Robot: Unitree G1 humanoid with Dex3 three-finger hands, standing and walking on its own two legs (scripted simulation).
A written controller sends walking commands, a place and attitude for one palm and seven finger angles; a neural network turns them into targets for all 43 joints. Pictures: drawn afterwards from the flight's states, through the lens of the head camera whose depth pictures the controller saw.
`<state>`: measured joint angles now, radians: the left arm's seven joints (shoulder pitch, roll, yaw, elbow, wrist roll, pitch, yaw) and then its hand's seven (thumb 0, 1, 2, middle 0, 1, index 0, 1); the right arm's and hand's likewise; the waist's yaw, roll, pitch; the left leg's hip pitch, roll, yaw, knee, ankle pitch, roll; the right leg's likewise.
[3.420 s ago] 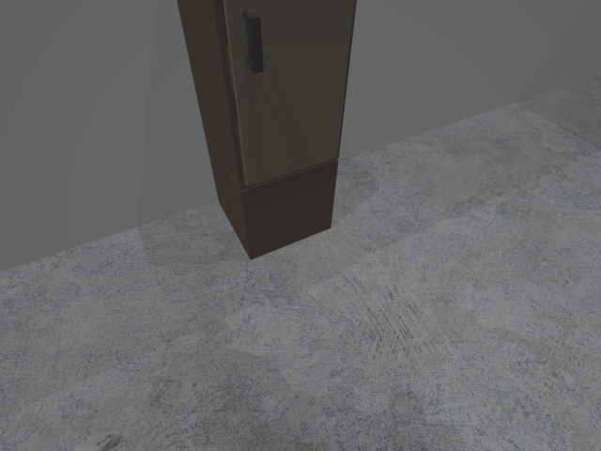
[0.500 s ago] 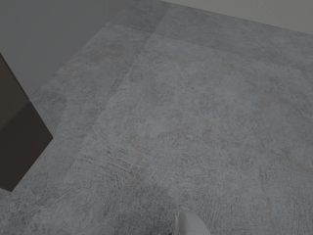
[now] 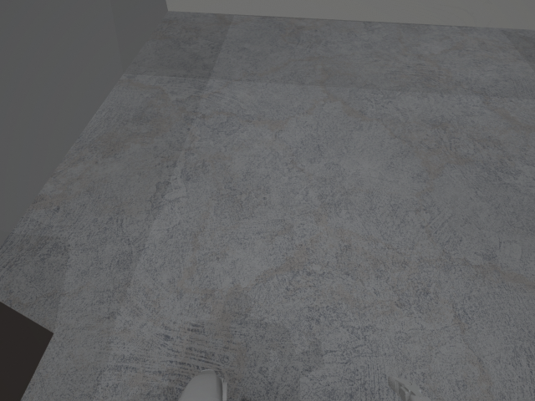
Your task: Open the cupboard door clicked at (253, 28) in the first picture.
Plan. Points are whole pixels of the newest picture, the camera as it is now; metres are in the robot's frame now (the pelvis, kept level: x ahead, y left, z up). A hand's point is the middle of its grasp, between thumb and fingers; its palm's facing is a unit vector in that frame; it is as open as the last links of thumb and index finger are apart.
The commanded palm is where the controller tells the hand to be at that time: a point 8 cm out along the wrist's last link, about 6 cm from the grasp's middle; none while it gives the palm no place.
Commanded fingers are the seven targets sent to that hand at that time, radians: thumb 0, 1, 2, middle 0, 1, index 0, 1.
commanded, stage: walk to a spot facing it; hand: left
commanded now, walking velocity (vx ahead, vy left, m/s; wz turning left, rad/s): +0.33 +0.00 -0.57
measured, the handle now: out of the picture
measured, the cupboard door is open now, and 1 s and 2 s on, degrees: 0 0 0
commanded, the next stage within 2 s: turn to face it in 0.62 s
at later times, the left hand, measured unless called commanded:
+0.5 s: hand (203, 280) +0.36 +0.17 -0.17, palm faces -0.31 -0.93 -0.21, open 7.4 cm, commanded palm none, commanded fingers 0.00 0.90 0.90 -0.20 -0.30 -0.20 -0.30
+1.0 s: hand (235, 249) +0.44 +0.11 -0.16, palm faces -0.35 -0.92 -0.18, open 7.4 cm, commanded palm none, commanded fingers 0.00 0.90 0.90 -0.20 -0.30 -0.20 -0.30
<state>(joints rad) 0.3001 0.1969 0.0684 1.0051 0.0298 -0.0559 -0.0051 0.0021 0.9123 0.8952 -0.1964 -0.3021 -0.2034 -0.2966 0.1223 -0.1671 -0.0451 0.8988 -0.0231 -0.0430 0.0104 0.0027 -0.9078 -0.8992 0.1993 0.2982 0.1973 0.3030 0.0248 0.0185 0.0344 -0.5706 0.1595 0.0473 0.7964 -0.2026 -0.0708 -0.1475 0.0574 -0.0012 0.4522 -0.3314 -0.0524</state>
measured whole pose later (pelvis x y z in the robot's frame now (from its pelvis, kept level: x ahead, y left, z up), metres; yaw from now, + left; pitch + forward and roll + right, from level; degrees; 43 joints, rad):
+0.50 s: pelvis +0.19 +0.02 -0.01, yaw -19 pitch +0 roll +1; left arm 0.13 0.20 0.10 0.91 0.03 0.03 -0.04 0.00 0.91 0.90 -0.19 -0.30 -0.20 -0.30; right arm 0.33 -0.21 -0.07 1.02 -0.02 -0.03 -0.03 0.00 -0.92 -0.90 0.20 0.30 0.20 0.30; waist -0.03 0.00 0.11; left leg -0.05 0.16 0.39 0.53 -0.44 -0.06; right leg -0.52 -0.06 -0.13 0.74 -0.21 0.01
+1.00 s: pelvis +0.28 +0.00 +0.00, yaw -22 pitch -1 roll -2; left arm 0.17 0.14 0.03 0.96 0.02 0.00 0.02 0.00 0.90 0.89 -0.20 -0.30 -0.21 -0.30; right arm 0.25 -0.18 -0.03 1.00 -0.01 0.02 -0.01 0.00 -0.91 -0.90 0.20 0.30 0.20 0.30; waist -0.02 0.03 0.00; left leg -0.29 0.07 0.05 0.65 -0.30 -0.05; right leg -0.26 0.03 -0.11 0.51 -0.23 -0.05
